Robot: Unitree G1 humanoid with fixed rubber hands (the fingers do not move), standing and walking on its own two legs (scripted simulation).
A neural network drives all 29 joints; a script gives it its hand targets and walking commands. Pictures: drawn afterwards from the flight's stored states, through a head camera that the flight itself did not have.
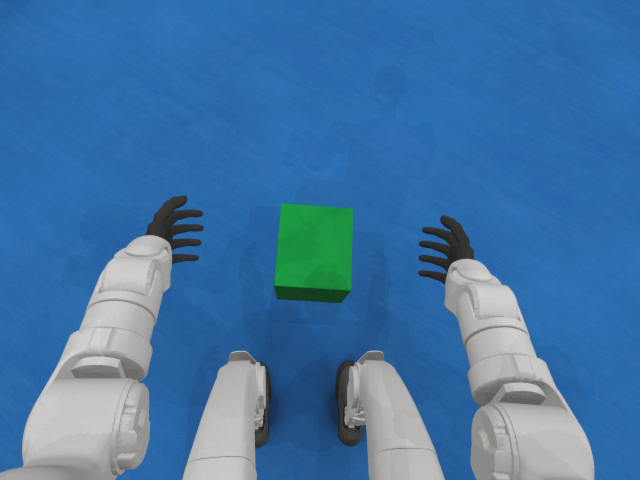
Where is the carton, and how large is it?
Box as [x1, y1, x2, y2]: [274, 203, 352, 302]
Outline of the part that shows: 281,203 274,287 277,298 341,302 350,290 352,209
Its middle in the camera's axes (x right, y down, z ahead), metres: -0.02 +0.04 +1.03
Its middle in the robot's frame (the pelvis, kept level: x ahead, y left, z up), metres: +0.52 -0.03 -0.58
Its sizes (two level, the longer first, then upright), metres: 0.210 0.182 0.196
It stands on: the floor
